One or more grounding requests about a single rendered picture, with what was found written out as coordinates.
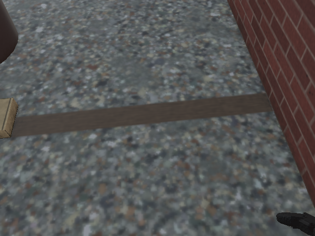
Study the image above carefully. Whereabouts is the robot right hand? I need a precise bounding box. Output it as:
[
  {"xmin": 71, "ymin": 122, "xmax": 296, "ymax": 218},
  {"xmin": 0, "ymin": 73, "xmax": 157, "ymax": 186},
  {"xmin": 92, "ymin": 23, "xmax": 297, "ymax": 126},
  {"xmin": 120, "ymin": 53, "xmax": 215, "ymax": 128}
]
[{"xmin": 276, "ymin": 212, "xmax": 315, "ymax": 236}]

